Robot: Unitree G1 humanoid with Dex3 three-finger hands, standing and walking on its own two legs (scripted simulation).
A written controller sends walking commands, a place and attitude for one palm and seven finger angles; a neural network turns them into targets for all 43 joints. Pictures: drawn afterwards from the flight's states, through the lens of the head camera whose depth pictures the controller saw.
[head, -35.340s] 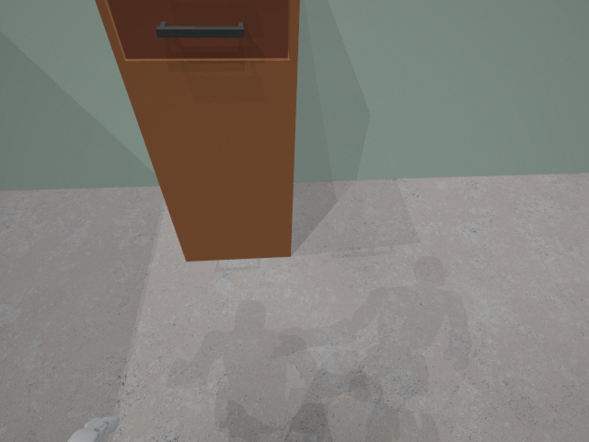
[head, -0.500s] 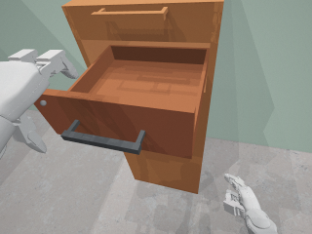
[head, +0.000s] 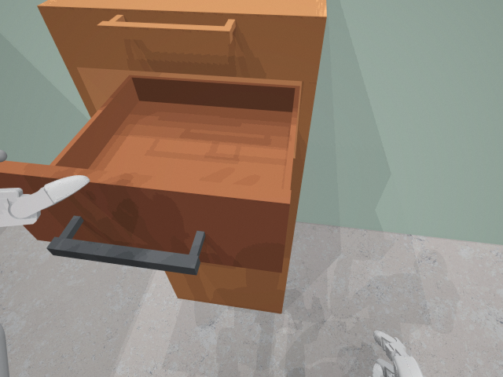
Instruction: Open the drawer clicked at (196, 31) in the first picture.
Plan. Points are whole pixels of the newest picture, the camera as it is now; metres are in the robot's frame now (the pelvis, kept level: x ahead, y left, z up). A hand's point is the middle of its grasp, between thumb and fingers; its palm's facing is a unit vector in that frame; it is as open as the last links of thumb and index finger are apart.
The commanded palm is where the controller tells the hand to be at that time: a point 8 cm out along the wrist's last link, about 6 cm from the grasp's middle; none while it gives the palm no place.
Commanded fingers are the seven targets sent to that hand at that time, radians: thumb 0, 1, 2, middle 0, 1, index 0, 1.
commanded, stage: draw the hand back to the body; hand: left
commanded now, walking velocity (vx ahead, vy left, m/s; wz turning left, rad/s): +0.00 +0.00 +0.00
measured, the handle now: (129, 243) +0.24 +0.19 +0.15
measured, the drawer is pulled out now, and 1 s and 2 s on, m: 0.26 0.26 0.26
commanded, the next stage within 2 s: step back with the hand held close in 0.62 s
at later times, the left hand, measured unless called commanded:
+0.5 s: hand (2, 181) +0.19 +0.22 +0.30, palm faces +0.57 -0.76 -0.31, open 8.1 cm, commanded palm +0.14 +0.27 +0.32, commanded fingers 0.00 0.90 0.90 -0.20 -0.30 -0.20 -0.30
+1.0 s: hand out of the picture +0.16 +0.21 +0.30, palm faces +0.48 -0.72 -0.51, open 7.4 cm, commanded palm +0.09 +0.29 +0.32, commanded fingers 0.00 0.90 0.90 -0.20 -0.30 -0.20 -0.30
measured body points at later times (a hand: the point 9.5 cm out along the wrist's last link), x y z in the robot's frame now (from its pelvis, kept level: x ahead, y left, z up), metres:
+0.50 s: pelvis +0.01 -0.01 +0.00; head +0.00 -0.03 +0.45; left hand +0.16 +0.26 +0.32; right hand +0.22 -0.21 -0.09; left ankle -0.01 +0.12 -0.74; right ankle -0.01 -0.12 -0.74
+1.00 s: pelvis -0.04 +0.01 -0.01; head -0.01 +0.02 +0.44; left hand +0.13 +0.25 +0.32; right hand +0.14 -0.24 -0.09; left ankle -0.01 +0.12 -0.74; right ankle -0.01 -0.12 -0.74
